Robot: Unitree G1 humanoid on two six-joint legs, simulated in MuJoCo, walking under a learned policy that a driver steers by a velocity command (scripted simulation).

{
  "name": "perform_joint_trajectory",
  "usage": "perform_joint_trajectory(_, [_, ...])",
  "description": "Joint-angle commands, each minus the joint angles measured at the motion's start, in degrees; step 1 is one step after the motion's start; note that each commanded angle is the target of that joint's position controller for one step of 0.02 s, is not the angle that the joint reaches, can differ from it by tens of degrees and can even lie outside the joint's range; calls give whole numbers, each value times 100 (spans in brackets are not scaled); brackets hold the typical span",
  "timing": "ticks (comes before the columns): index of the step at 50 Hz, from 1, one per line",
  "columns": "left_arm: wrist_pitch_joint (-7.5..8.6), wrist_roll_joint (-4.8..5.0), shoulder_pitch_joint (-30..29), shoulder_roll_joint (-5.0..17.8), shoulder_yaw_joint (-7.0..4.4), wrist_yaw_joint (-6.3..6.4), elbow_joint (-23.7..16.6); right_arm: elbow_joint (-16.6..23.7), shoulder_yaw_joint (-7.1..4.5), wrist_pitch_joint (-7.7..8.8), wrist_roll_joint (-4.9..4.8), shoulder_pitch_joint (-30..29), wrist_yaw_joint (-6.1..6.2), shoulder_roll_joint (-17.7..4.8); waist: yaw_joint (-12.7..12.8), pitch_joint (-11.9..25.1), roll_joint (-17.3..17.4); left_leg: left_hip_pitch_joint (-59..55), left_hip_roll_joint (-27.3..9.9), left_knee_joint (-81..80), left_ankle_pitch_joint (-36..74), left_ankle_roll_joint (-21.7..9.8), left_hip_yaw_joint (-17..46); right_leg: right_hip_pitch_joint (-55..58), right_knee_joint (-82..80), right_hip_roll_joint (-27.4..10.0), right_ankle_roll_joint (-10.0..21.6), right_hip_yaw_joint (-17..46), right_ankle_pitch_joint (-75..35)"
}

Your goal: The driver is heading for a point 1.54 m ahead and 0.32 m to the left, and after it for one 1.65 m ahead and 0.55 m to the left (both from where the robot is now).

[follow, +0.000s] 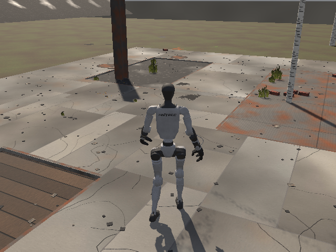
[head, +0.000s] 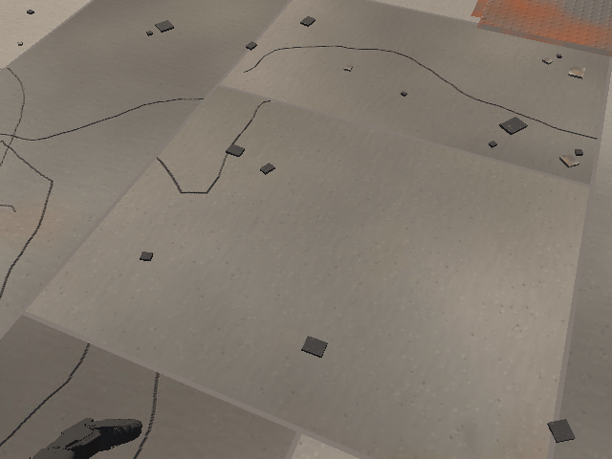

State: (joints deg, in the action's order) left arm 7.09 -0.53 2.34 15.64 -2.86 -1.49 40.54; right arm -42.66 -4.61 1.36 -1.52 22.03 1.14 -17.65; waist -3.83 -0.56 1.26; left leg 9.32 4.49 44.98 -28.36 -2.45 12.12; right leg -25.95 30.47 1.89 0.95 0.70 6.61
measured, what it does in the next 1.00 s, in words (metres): walks ahead, turning left: left foot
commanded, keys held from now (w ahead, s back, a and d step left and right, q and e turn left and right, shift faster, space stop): w+q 0.56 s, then w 0.06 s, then w+e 0.38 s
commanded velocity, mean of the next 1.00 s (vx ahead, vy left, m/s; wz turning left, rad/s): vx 0.50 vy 0.00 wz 0.33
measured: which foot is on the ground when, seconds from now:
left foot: up 0.00-0.46, down 0.48-1.00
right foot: down 0.00-0.48, up 0.50-1.00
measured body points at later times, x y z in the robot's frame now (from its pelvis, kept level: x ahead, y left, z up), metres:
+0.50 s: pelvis +0.26 +0.06 -0.01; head +0.29 +0.08 +0.44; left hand +0.19 +0.35 -0.14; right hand +0.55 -0.11 -0.07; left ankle +0.34 +0.17 -0.73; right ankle +0.11 -0.12 -0.70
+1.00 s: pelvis +0.55 +0.13 +0.00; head +0.57 +0.14 +0.45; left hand +0.66 +0.42 -0.10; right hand +0.68 -0.14 -0.12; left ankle +0.34 +0.17 -0.72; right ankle +0.71 +0.08 -0.72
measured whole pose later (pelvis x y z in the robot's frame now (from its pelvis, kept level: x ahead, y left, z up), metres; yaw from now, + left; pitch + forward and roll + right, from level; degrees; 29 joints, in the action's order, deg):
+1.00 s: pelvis +0.55 +0.13 +0.00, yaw +17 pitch +2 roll +2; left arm 4.2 0.8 6.1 16.0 -1.6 -3.9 41.8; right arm -45.0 -3.7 2.7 -0.1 19.1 0.5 -17.5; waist -3.1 -0.7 -1.7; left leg -5.7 2.5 17.8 -25.2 -1.6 -3.7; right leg -31.4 31.2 -0.9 3.8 -1.4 2.1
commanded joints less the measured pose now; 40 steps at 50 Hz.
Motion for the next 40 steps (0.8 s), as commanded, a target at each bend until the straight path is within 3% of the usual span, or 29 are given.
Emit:
perform_joint_trajectory(1, [-48, 79, 1564, 932, -330, 45, 10, 571, -86, 130, -88, 72, 2, -787, 860, 1041, -1133, 3655, -412, 2960, -100, 147, -116, 4002, -1422, -2432, 1176, 3805, 2649])
perform_joint_trajectory(2, [-101, 39, 1278, 775, -273, 67, -37, 633, -105, 96, -29, -316, 7, -829, 816, 571, -737, 3563, -621, 2951, 324, 170, -351, 3316, -1453, -2199, 972, 2964, 2052])
perform_joint_trajectory(3, [-129, 12, 1055, 643, -225, 77, 1, 699, -115, 88, 30, -542, -9, -758, 713, 187, -603, 3428, -781, 2682, 637, 186, -404, 2679, -1594, -1958, 915, 2342, 1374])
perform_joint_trajectory(4, [-121, -22, 939, 537, -183, 95, 32, 715, -132, 62, 34, -568, -36, -671, 581, 59, -711, 3188, -951, 2456, 853, 172, -410, 2295, -1725, -1777, 838, 1867, 914])
perform_joint_trajectory(6, [-79, -2, 894, 540, -194, 104, 114, 721, -95, -6, -21, -494, -79, -421, 486, -12, -824, 2928, -1071, 2217, 1036, 191, -555, 1942, -1984, -1634, 859, 1251, 414])
perform_joint_trajectory(10, [-37, 17, 998, 817, -289, 121, 291, 915, -37, -44, 18, -854, -107, -252, 506, -98, -564, 3256, -1168, 1428, 1748, 297, -607, 2067, -2223, -1729, 1024, 480, -509])
perform_joint_trajectory(14, [-112, 43, 1062, 958, -309, 150, 392, 1031, 26, 35, 15, -1433, -247, -143, 707, -223, -474, 2989, -1085, 134, 2849, 246, -949, 2215, -2229, -1550, 846, -389, -1010])
perform_joint_trajectory(17, [-198, 105, 1345, 1103, -342, 164, 527, 1219, 65, 49, 4, -1949, -356, -83, 882, -396, -418, 2891, -998, -515, 2948, 138, -1221, 2542, -2181, -1660, 762, -698, -1122])
perform_joint_trajectory(19, [-271, 170, 1435, 1210, -377, 161, 593, 1338, 44, 40, -1, -2112, -415, -147, 855, -459, -448, 2844, -912, -780, 2618, -3, -1355, 2883, -1991, -1783, 686, -840, -1611])
perform_joint_trajectory(21, [-344, 231, 1402, 1387, -431, 190, 594, 1375, -51, 12, 36, -1933, -437, -336, 619, -232, -609, 2315, -593, -899, 2026, -229, -1645, 3138, -1343, -1810, 573, -1059, -3399])
perform_joint_trajectory(22, [-387, 259, 1378, 1474, -458, 212, 582, 1309, -141, -13, 51, -1550, -429, -499, 358, 42, -689, 1752, -368, -930, 1760, -372, -1795, 3166, -673, -1779, 513, -1166, -4312])
perform_joint_trajectory(23, [-426, 284, 1292, 1460, -446, 235, 556, 1097, -290, -34, 40, -727, -392, -734, -135, 469, -598, 613, -121, -1254, 1994, -573, -1880, 2839, 409, -1635, 376, -1333, -4585])
perform_joint_trajectory(24, [-412, 189, 1345, 1268, -361, 263, 501, 813, -485, -91, 16, 310, -288, -1112, -613, 987, -238, -1161, -288, -1396, 2139, -832, -1307, 1625, 1992, -1430, 145, -1351, -3433])
perform_joint_trajectory(25, [-296, -100, 1890, 396, -68, 174, 152, 815, -576, -61, -59, 199, -219, -1824, 87, 1404, 1479, -3172, -1871, -1659, 1489, -1837, 1784, -1107, 4137, -380, -218, -1115, 2103])
perform_joint_trajectory(26, [-74, 61, 1428, 706, -71, 98, 72, 1029, -434, 48, -18, 377, -253, -1434, -264, 2353, 966, -3506, -2382, -2630, 429, -2248, 3612, -1798, 4957, -66, -192, 302, 2815])
perform_joint_trajectory(27, [44, 295, 783, 1071, -171, 51, -113, 939, -317, 140, 51, 208, -285, -1085, -391, 1530, 568, -2999, -2214, -2822, 774, -1883, 2825, -2259, 4899, -354, -72, 441, 2234])
perform_joint_trajectory(28, [110, 272, 674, 978, -127, 66, -167, 921, -272, 189, 48, -92, -283, -965, -150, 985, 233, -2172, -1983, -2827, 1280, -1692, 2153, -2104, 4394, -581, -7, 414, 1727])
perform_joint_trajectory(29, [111, 134, 740, 958, -133, 101, -60, 951, -198, 196, 59, -510, -269, -750, 121, 642, -25, -1382, -1782, -2852, 1960, -1524, 1541, -1731, 3888, -787, -50, 387, 1427])
perform_joint_trajectory(31, [-23, 63, 1013, 990, -173, 86, 60, 1049, -101, 215, 171, -899, -225, -538, 438, 464, 160, -463, -1566, -3076, 2891, -1451, 975, -1022, 3438, -968, -153, 374, 1100])
perform_joint_trajectory(33, [-153, 40, 1167, 786, -127, 69, 184, 916, -82, 273, 159, -880, -190, -549, 511, 391, 136, -49, -1530, -3252, 3508, -1466, 472, -840, 3079, -991, -309, 203, 862])
perform_joint_trajectory(36, [-239, 58, 703, 585, -43, 67, 88, 692, -91, 325, 174, -696, -127, -680, 344, 78, 151, 136, -1393, -3489, 3563, -1298, -173, -1058, 2193, -1033, -422, 141, -190])
perform_joint_trajectory(40, [-206, 148, 92, 475, 19, -17, -21, 435, -69, 368, 185, -490, -113, -734, 34, -196, 178, 54, -1307, -3689, 2913, -981, -743, -852, 881, -826, -284, 14, -1583])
